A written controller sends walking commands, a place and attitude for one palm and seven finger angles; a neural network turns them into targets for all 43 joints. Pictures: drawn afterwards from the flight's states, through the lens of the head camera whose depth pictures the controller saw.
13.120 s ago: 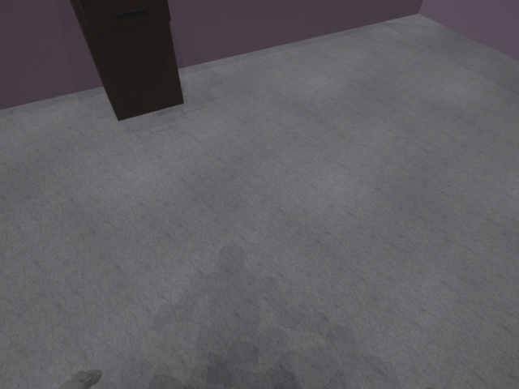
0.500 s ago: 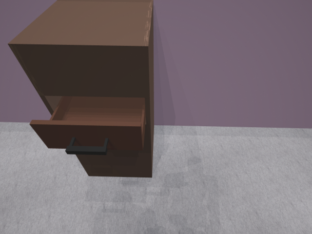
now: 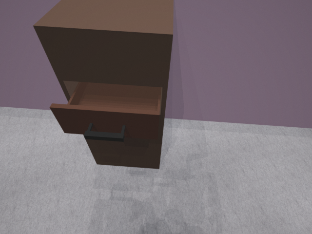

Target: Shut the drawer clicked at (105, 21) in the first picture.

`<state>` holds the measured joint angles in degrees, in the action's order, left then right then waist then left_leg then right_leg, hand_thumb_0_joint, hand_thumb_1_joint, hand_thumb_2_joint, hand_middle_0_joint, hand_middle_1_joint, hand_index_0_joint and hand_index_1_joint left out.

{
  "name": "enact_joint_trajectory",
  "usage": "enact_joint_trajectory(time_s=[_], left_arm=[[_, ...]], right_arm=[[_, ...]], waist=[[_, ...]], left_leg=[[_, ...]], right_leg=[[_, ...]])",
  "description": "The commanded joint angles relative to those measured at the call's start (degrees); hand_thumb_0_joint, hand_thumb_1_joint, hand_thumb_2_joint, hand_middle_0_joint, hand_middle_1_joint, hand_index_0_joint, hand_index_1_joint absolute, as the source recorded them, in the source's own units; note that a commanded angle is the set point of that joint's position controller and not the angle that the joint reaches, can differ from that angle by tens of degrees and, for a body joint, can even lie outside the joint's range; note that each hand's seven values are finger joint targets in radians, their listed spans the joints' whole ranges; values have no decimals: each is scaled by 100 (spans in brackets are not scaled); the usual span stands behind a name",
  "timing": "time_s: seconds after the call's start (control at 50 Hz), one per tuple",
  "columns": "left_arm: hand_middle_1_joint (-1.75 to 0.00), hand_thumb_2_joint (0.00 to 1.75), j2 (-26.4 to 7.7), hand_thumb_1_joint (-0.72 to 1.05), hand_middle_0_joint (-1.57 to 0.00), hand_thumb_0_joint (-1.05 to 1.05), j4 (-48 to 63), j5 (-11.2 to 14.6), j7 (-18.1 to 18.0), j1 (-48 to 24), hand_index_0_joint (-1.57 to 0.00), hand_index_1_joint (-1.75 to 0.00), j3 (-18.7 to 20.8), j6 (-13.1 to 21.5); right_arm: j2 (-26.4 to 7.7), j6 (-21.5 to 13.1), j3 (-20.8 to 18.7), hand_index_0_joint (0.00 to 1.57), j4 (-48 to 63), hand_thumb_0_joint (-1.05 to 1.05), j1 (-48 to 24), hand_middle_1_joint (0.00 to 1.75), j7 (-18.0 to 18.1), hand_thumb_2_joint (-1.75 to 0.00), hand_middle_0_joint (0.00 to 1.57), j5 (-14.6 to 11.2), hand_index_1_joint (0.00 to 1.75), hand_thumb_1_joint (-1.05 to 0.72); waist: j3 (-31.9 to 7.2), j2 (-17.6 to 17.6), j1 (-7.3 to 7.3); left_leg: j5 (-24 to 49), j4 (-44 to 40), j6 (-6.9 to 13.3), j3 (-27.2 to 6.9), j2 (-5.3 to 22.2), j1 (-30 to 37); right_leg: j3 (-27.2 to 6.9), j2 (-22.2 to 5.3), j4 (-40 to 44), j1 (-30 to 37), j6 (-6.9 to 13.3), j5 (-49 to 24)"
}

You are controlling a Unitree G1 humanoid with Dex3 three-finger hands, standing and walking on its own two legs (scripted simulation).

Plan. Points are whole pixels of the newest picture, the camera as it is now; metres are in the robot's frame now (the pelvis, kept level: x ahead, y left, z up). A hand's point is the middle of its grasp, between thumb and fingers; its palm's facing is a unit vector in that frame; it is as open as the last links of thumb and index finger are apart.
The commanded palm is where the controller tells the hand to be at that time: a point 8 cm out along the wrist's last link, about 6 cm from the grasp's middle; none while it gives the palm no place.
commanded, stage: come to a stop and stand still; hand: left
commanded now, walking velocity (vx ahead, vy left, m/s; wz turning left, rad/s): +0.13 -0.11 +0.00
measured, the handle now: (105, 131) +0.46 +0.22 -0.10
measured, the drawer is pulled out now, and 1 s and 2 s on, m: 0.14 0.14 0.14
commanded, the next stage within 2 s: look again from close up in 1.32 s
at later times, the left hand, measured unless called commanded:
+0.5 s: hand out of the picture +0.05 +0.17 -0.17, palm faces -0.03 -0.98 -0.22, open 7.2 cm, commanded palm none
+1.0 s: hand out of the picture +0.00 +0.09 -0.17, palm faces +0.02 -0.99 -0.13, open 7.4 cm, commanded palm none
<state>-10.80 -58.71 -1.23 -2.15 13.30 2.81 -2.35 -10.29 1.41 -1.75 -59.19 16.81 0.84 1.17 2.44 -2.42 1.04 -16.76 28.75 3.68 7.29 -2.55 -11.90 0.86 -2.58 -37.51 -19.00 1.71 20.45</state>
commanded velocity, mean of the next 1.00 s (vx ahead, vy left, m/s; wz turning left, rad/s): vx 0.01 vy -0.03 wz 0.00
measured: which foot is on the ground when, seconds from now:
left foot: down 0.00-1.00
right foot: up 0.00-0.32, down 0.34-1.00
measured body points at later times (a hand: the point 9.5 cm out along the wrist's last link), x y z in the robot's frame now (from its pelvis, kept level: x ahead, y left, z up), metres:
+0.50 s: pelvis +0.02 -0.01 +0.01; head +0.03 -0.02 +0.46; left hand +0.05 +0.22 -0.15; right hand -0.04 -0.21 -0.16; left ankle -0.01 +0.08 -0.73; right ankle +0.00 -0.12 -0.73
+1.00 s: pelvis +0.03 -0.05 +0.01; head +0.04 -0.05 +0.46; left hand +0.00 +0.14 -0.15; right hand +0.02 -0.27 -0.15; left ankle -0.01 +0.08 -0.73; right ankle +0.00 -0.12 -0.73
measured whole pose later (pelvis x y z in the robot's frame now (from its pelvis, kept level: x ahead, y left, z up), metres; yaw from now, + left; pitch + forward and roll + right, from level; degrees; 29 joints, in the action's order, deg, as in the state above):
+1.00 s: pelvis +0.03 -0.05 +0.01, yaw -1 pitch -1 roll +1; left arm -5.3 -65.6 -0.6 -1.7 19.2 -1.6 1.5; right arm -7.8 -1.0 0.7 -66.0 15.4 2.4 0.3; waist 1.6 -0.6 0.6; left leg -15.1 21.5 -1.4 6.4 2.7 -5.2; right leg 3.2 2.8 -23.4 -7.3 4.2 15.4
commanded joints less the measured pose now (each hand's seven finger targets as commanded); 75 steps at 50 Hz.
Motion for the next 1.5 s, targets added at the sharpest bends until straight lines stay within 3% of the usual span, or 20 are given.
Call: enact_joint_trajectory(time_s=[0.0,0.04,0.08,0.16,0.24,0.26,0.3,0.32,0.34,0.36,0.38,0.46,0.78,1.18,1.38,1.4,1.42,1.44,1.46,1.48], left_arm=[[-30,90,-192,90,-20,0,414,-52,13,-11,-20,-30,17,50],[-30,90,-101,90,-20,0,320,-77,86,189,-20,-30,-43,117],[-30,90,-53,90,-20,0,297,-74,126,62,-20,-30,-90,172],[-30,90,16,90,-20,0,254,-13,134,-115,-20,-30,-173,219],[-30,90,31,90,-20,0,44,48,105,113,-20,-30,-160,229],[-30,90,-25,90,-20,0,-25,55,89,211,-20,-30,-158,266],[-30,90,-218,90,-20,0,-221,81,46,487,-20,-30,-175,333],[-30,90,-279,90,-20,0,-276,79,46,514,-20,-30,-201,324],[-30,90,-288,90,-20,0,-286,66,54,443,-20,-30,-194,323],[-30,90,-236,90,-20,0,-275,52,52,425,-20,-30,-207,324],[-30,90,-193,90,-20,0,-279,57,43,417,-20,-30,-227,320],[-30,90,-165,90,-20,0,-304,68,23,524,-20,-30,-246,335],[-30,90,-117,90,-20,0,-525,65,-17,969,-20,-30,-316,455],[-30,90,-141,90,-20,0,-517,76,-38,1041,-20,-30,-267,459],[-30,90,-129,90,-20,0,-502,86,-35,1028,-20,-30,-252,449],[-30,90,-469,90,-20,0,-643,-2,-286,1335,-20,-30,-149,602],[-30,90,-707,90,-20,0,-374,-5,-270,1340,-20,-30,-56,626],[-30,90,-570,90,-20,0,-312,-10,-262,1135,-20,-30,-97,590],[-30,90,-543,90,-20,0,-204,43,-217,996,-20,-30,-110,579],[-30,90,-485,90,-20,0,-108,28,-173,874,-20,-30,-122,593]], right_arm=[[-624,-158,-58,20,284,0,299,30,69,-90,20,53,30,-90],[-598,-257,-14,20,259,0,294,30,83,-90,20,72,30,-90],[-529,-328,12,20,95,0,548,30,113,-90,20,76,30,-90],[-473,-372,63,20,-198,0,774,30,172,-90,20,84,30,-90],[-476,-338,53,20,-379,0,674,30,191,-90,20,43,30,-90],[-418,-340,70,20,-421,0,609,30,188,-90,20,13,30,-90],[-196,-382,124,20,-435,0,547,30,163,-90,20,-46,30,-90],[-142,-392,139,20,-465,0,533,30,142,-90,20,-42,30,-90],[-132,-349,129,20,-497,0,506,30,133,-90,20,-33,30,-90],[-166,-327,119,20,-517,0,505,30,126,-90,20,-34,30,-90],[-161,-322,127,20,-549,0,523,30,125,-90,20,-36,30,-90],[-103,-348,165,20,-655,0,604,30,129,-90,20,-45,30,-90],[-131,-303,176,20,-648,0,398,30,171,-90,20,-73,30,-90],[-76,-239,181,20,-647,0,541,30,180,-90,20,-59,30,-90],[-3,-235,193,20,-708,0,662,30,175,-90,20,-54,30,-90],[-297,-318,82,20,-298,0,-80,30,124,-90,20,-85,30,-90],[-28,-186,57,20,-68,0,444,30,145,-90,20,-109,30,-90],[-20,-205,21,20,-39,0,508,30,132,-90,20,-143,30,-90],[130,-215,84,20,59,0,462,30,90,-90,20,-143,30,-90],[149,-218,90,20,89,0,486,30,72,-90,20,-124,30,-90]], waist=[[200,665,-98],[96,471,-90],[105,343,-219],[55,603,-335],[-141,752,-196],[-140,611,-112],[-144,325,-60],[20,430,-78],[156,86,-104],[244,-200,-94],[331,-209,-102],[209,197,-98],[72,211,-146],[210,33,-108],[417,146,-90],[630,-192,108],[-47,-204,-213],[-421,166,-309],[-857,332,-229],[-905,33,-252]], left_leg=[[-299,-1838,802,-2140,1948,-276],[-126,-1827,773,-1902,1790,158],[478,-1772,803,-1855,1858,560],[2275,-1390,742,-1552,1857,957],[2969,-923,497,-1174,1622,796],[2858,-759,324,-1099,1474,635],[1629,-737,-35,-827,1053,38],[970,-903,-109,-759,907,-67],[580,-963,-137,-757,892,-81],[577,-930,-119,-762,906,-85],[616,-957,-119,-732,906,-34],[1016,-1032,-102,-713,955,240],[1281,-872,-225,-547,949,732],[778,-895,-335,-444,875,424],[710,-972,-342,-464,884,337],[-63,772,-567,117,727,-727],[-815,1223,-377,-534,544,-796],[-703,1308,-355,-543,585,-724],[-481,1136,-310,-546,542,-499],[-413,897,-323,-527,502,-420]], right_leg=[[-176,-45,-2055,-900,45,542],[-43,-95,-1952,-1032,-17,379],[34,-106,-1575,-1096,-66,413],[86,-51,-593,-700,-97,604],[115,19,704,225,-97,-47],[54,17,1320,612,-79,-608],[-479,-383,1459,1312,91,-1783],[-485,-498,1324,1200,162,-1942],[-464,-385,1261,1021,172,-1674],[-430,-331,1306,969,161,-1667],[-435,-328,1345,860,156,-1606],[-425,-270,1394,828,142,-1622],[-577,-357,1749,839,139,-2655],[-615,-351,2014,1050,-10,-2622],[-627,-300,2107,886,29,-2054],[-1129,-867,1804,1086,-817,-6527],[-1288,-1184,1662,1668,-832,-7061],[-821,-1011,1506,1722,-335,-6450],[-767,-968,1347,1905,229,-5693],[-814,-960,1453,1713,547,-4582]])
